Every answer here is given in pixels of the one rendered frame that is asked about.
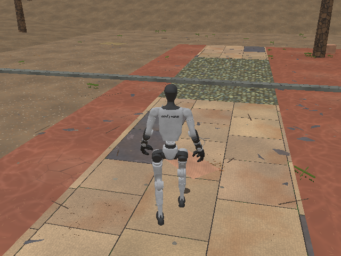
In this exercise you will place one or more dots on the robot left forearm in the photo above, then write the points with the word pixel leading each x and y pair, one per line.
pixel 145 139

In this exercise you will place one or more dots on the left robot hand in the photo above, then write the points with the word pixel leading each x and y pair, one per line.
pixel 148 147

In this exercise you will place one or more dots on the robot right forearm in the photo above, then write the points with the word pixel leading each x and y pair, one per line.
pixel 197 142

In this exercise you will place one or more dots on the robot shin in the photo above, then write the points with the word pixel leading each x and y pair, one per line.
pixel 181 185
pixel 159 200

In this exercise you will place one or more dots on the right robot shin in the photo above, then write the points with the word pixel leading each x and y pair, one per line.
pixel 181 185

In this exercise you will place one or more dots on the right robot hand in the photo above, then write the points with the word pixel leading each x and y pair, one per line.
pixel 200 153

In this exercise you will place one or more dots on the right robot upper arm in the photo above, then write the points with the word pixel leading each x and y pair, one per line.
pixel 190 121

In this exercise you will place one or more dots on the left robot shin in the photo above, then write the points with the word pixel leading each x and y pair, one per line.
pixel 159 200

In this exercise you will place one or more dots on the left robot upper arm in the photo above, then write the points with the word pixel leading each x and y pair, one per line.
pixel 151 120

